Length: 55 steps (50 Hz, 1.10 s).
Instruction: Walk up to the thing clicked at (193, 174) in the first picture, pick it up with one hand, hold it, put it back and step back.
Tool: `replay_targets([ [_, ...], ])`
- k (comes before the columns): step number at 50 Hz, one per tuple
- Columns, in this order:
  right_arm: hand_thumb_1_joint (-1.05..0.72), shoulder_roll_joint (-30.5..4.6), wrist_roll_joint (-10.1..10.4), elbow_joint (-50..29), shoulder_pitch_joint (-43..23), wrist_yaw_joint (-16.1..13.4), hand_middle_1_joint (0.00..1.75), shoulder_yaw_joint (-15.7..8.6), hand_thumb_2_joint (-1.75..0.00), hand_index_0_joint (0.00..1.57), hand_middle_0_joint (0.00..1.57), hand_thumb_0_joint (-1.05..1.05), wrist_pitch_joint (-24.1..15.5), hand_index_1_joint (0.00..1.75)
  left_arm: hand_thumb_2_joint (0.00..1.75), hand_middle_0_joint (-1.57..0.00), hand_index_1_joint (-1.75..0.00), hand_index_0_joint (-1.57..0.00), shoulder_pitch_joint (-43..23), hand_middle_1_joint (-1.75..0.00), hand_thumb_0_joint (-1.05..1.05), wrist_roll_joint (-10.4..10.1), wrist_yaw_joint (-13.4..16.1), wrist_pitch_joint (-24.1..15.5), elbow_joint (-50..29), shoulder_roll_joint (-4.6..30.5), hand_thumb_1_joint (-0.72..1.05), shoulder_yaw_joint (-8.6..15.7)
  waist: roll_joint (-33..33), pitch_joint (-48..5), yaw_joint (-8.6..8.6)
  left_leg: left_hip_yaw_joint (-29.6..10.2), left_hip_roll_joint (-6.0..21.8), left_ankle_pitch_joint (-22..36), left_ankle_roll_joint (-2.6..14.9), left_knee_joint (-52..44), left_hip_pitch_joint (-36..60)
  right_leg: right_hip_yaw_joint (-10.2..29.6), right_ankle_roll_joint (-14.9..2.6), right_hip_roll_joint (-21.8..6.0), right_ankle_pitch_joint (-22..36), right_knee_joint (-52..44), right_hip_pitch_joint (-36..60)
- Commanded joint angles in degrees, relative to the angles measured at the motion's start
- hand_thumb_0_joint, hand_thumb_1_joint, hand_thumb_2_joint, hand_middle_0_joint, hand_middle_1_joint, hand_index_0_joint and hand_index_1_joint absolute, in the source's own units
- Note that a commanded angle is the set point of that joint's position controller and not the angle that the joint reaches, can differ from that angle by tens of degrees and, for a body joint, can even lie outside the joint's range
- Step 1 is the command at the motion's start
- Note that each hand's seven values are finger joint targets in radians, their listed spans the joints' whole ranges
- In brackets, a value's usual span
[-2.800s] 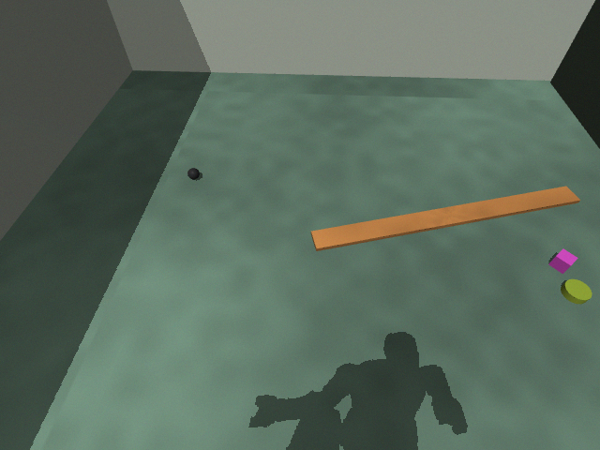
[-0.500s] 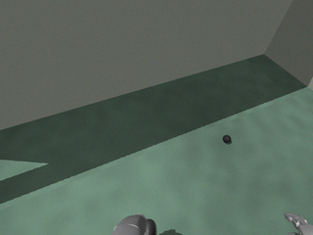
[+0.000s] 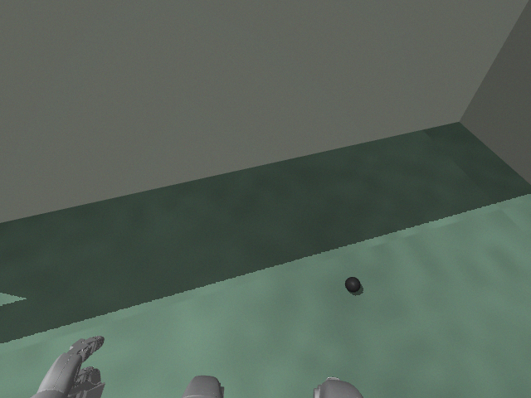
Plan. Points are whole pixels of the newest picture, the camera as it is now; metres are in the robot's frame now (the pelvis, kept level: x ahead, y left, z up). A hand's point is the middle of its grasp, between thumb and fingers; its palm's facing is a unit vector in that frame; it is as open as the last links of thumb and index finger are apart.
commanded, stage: walk up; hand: left
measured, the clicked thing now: (352, 284) +0.60 -0.32 -0.70
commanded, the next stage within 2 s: none
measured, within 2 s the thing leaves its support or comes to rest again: neither
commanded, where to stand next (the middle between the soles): +0.43 -0.74 m, yaw +33 degrees
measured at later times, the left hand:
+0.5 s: hand (230, 386) +0.16 +0.08 -0.15, palm faces +0.12 -0.94 -0.30, open 7.4 cm
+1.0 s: hand (368, 366) +0.20 -0.16 -0.15, palm faces +0.32 -0.88 -0.36, open 7.4 cm
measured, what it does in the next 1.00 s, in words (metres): steps to the right, turning left: left foot, then right foot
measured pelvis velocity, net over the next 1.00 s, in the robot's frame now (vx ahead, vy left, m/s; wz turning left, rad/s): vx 0.25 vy -0.45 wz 0.42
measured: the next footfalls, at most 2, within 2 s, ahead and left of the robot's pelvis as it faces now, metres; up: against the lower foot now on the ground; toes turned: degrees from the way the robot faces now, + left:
left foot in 0.28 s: +0.19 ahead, -0.02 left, +0.00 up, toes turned +14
right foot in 0.64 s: +0.29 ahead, -0.47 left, +0.00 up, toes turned +14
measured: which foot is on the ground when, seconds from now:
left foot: up 0.00-0.26, down 0.28-0.64, up 0.66-0.90, down 0.92-1.00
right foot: down 0.00-0.30, up 0.32-0.62, down 0.64-0.94, up 0.96-1.00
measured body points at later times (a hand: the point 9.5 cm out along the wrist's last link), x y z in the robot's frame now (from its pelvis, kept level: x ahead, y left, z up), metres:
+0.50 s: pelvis +0.13 -0.21 +0.00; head +0.16 -0.16 +0.45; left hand +0.16 +0.12 -0.12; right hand +0.25 -0.55 -0.06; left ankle +0.15 -0.03 -0.70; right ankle +0.19 -0.37 -0.64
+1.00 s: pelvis +0.25 -0.45 +0.00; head +0.29 -0.40 +0.45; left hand +0.18 -0.12 -0.12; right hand +0.44 -0.74 -0.08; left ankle +0.27 -0.33 -0.70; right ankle +0.26 -0.53 -0.65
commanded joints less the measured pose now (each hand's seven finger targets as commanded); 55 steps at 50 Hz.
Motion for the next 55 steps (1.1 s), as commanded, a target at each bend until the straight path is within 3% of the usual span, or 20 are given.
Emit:
replay_targets([
  [1,-0.90,-10.39,1.41,-2.80,2.53,-0.34,0.30,-2.25,-0.90,0.20,0.20,0.00,-3.25,0.30,0.90,-0.20,-0.30,-0.20,0.73,-0.30,0.00,-0.11,2.40,-0.97,-2.55,16.49,0.90,4.94,-14.85,-1.18,2.05,6.28,-0.13,6.14,0.11,2.32,-14.23,15.64,-10.25,-10.23,-14.07,-30.50,13.46],
  [8,-0.90,-7.14,0.74,-4.07,3.61,0.54,0.30,-1.35,-0.90,0.20,0.20,0.00,-3.16,0.30,0.90,-0.20,-0.30,-0.20,4.75,-0.30,0.00,0.52,1.93,-0.36,-5.17,10.59,0.90,3.54,-9.64,-0.93,4.12,12.80,-3.30,11.27,0.78,-18.20,-4.94,6.52,-13.38,-10.13,9.85,-26.68,17.48],
  [12,-0.90,-7.71,1.84,-3.47,14.36,-0.50,0.30,-2.28,-0.90,0.20,0.20,0.00,-3.08,0.30,0.90,-0.20,-0.30,-0.20,0.44,-0.30,0.00,0.93,1.85,0.50,-9.25,10.57,0.90,2.65,-4.21,-3.29,-1.99,12.65,-4.63,18.84,3.73,-28.40,18.72,-0.35,-7.36,-7.32,23.15,-12.93,3.97],
  [13,-0.90,-9.51,1.68,-2.62,19.82,-1.28,0.30,-3.15,-0.90,0.20,0.20,0.00,-3.21,0.30,0.90,-0.20,-0.30,-0.20,0.14,-0.30,0.00,1.01,2.06,0.29,-10.26,9.36,0.90,2.07,0.50,-6.09,-4.92,8.29,-2.80,19.64,5.37,-33.41,27.98,-3.52,-4.83,-3.58,24.78,-1.34,-1.98],
  [15,-0.90,-17.83,0.68,-7.51,17.15,-3.08,0.30,-5.58,-0.90,0.20,0.20,0.00,-2.91,0.30,0.90,-0.20,-0.30,-0.20,5.41,-0.30,0.00,1.51,2.16,0.99,-11.22,8.59,0.90,2.00,7.67,-7.97,-3.66,-34.97,21.54,3.66,16.73,-45.52,32.49,3.39,1.59,4.18,-12.10,26.38,-20.75],
  [16,-0.90,-19.55,2.99,-9.49,12.18,-3.49,0.30,-5.74,-0.90,0.20,0.20,0.00,-3.06,0.30,0.90,-0.20,-0.30,-0.20,5.68,-0.30,0.00,1.37,2.20,1.61,-11.11,15.04,0.90,3.32,2.77,-11.08,-3.10,-43.05,26.64,3.68,20.51,-48.14,30.98,11.68,2.49,2.74,-12.73,33.88,-21.75],
  [21,-0.90,-14.59,0.74,-9.22,1.59,-2.66,0.30,-3.31,-0.90,0.20,0.20,0.00,-4.52,0.30,0.90,-0.20,-0.30,-0.20,7.33,-0.30,0.00,0.96,1.19,2.51,-6.45,13.56,0.90,4.28,3.02,-1.74,1.73,-11.41,10.41,6.33,12.04,-41.15,1.69,9.75,-0.29,-1.15,-4.34,27.21,-7.49],
  [28,-0.90,-20.20,-1.44,-7.76,0.80,-1.62,0.30,-4.97,-0.90,0.20,0.20,0.00,-4.58,0.30,0.90,-0.20,-0.30,-0.20,6.05,-0.30,0.00,0.32,0.32,2.86,-6.40,11.94,0.90,3.95,12.26,-3.74,0.12,-12.07,7.41,-4.85,10.34,-38.35,0.18,3.76,-0.83,0.60,-8.47,7.40,-3.78],
  [31,-0.90,-16.33,-1.39,-7.50,-6.18,-1.91,0.30,-3.42,-0.90,0.20,0.20,0.00,-3.27,0.30,0.90,-0.20,-0.30,-0.20,18.84,-0.30,0.00,0.64,1.35,2.42,-1.63,11.46,0.90,4.99,4.97,-7.21,10.27,-0.26,0.80,0.58,4.67,-21.11,-11.16,-1.32,-1.91,4.85,-2.19,-12.16,16.34],
  [32,-0.90,-8.95,-0.92,-7.80,-5.71,-2.28,0.30,-1.19,-0.90,0.20,0.20,0.00,-2.80,0.30,0.90,-0.20,-0.30,-0.20,24.50,-0.30,0.00,1.98,1.99,1.74,-0.19,16.11,0.90,6.12,-13.04,-4.46,14.43,5.98,-7.97,-4.73,1.06,-0.43,-24.11,11.33,-3.23,-1.26,-12.60,-22.35,20.17],
  [33,-0.90,-7.66,-0.33,-9.96,-6.03,-3.35,0.30,-1.50,-0.90,0.20,0.20,0.00,-3.02,0.30,0.90,-0.20,-0.30,-0.20,12.05,-0.30,0.00,1.00,2.70,1.24,-4.11,23.21,0.90,6.67,-24.34,-1.64,7.90,6.59,-10.58,-10.69,-0.36,5.77,-29.61,40.01,-10.61,-13.95,-14.83,-36.16,14.59],
  [34,-0.90,-9.71,-0.27,-8.20,-6.96,-4.09,0.30,-2.23,-0.90,0.20,0.20,0.00,-3.07,0.30,0.90,-0.20,-0.30,-0.20,4.07,-0.30,0.00,-0.21,3.19,0.75,-6.23,23.93,0.90,6.82,-16.79,1.23,3.44,1.61,-4.68,-6.00,-0.39,7.76,-26.55,44.78,-13.27,-17.52,-16.50,-38.37,11.32],
  [35,-0.90,-11.62,0.64,-4.99,-5.25,-3.40,0.30,-2.15,-0.90,0.20,0.20,0.00,-3.34,0.30,0.90,-0.20,-0.30,-0.20,3.99,-0.30,0.00,-0.78,3.30,0.75,-5.40,19.72,0.90,6.05,-7.54,2.11,2.67,1.88,-4.14,-1.92,-0.36,6.29,-23.42,32.22,-11.73,-12.59,-11.37,-31.87,11.67],
  [41,-0.90,-7.66,1.90,-0.74,6.41,-1.73,0.30,-1.35,-0.90,0.20,0.20,0.00,-3.91,0.30,0.90,-0.20,-0.30,-0.20,1.79,-0.30,0.00,1.14,3.32,1.18,-4.93,12.07,0.90,2.42,-13.84,-1.37,0.98,10.72,-5.40,3.86,1.61,-15.71,-3.72,11.16,-17.29,-7.00,20.53,-18.56,14.01],
  [44,-0.90,-7.68,1.92,-0.19,14.85,-1.92,0.30,-1.63,-0.90,0.20,0.20,0.00,-4.37,0.30,0.90,-0.20,-0.30,-0.20,-1.90,-0.30,0.00,0.50,3.01,1.74,-7.32,10.90,0.90,0.82,-7.54,-5.72,-2.81,10.56,-6.49,19.98,2.28,-33.61,15.31,4.57,-12.86,-3.61,24.99,-8.23,8.27],
  [45,-0.90,-10.75,1.12,-0.80,17.87,-2.57,0.30,-2.84,-0.90,0.20,0.20,0.00,-4.55,0.30,0.90,-0.20,-0.30,-0.20,-0.40,-0.30,0.00,0.06,3.17,1.28,-8.31,8.68,0.90,-0.24,-0.95,-8.20,-4.72,2.28,-1.89,21.45,3.54,-38.81,24.40,2.95,-9.12,-1.37,20.48,0.77,2.34],
  [47,-0.90,-19.89,0.73,-6.58,12.90,-3.89,0.30,-5.35,-0.90,0.20,0.20,0.00,-4.01,0.30,0.90,-0.20,-0.30,-0.20,6.27,-0.30,0.00,0.16,3.50,2.63,-7.99,11.06,0.90,0.38,2.39,-10.33,-1.70,-36.73,24.78,29.27,16.92,-40.09,31.30,9.00,-0.20,3.62,-14.90,23.15,-16.45],
  [48,-0.90,-19.58,2.43,-6.88,10.56,-3.94,0.30,-5.41,-0.90,0.20,0.20,0.00,-3.95,0.30,0.90,-0.20,-0.30,-0.20,5.38,-0.30,0.00,0.33,3.95,3.22,-6.71,14.84,0.90,1.41,-1.16,-9.57,-2.34,-36.22,25.53,30.82,19.62,-40.46,26.46,12.77,-0.05,2.93,-15.88,29.98,-15.57],
  [51,-0.90,-14.72,1.80,-7.97,5.74,-4.05,0.30,-4.05,-0.90,0.20,0.20,0.00,-3.64,0.30,0.90,-0.20,-0.30,-0.20,2.88,-0.30,0.00,-0.53,3.65,3.13,-6.14,14.61,0.90,2.59,0.74,-3.93,0.11,-15.96,13.80,27.30,14.01,-36.02,12.31,14.98,-1.80,1.39,-8.47,31.09,-11.09],
  [55,-0.90,-16.75,0.09,-9.62,1.47,-2.75,0.30,-4.58,-0.90,0.20,0.20,0.00,-3.82,0.30,0.90,-0.20,-0.30,-0.20,5.26,-0.30,0.00,-0.50,1.94,3.53,-4.88,13.80,0.90,2.93,8.03,-2.54,1.15,-10.28,8.89,10.11,11.89,-35.56,0.94,9.28,-1.75,0.82,-5.54,23.62,-4.67],
])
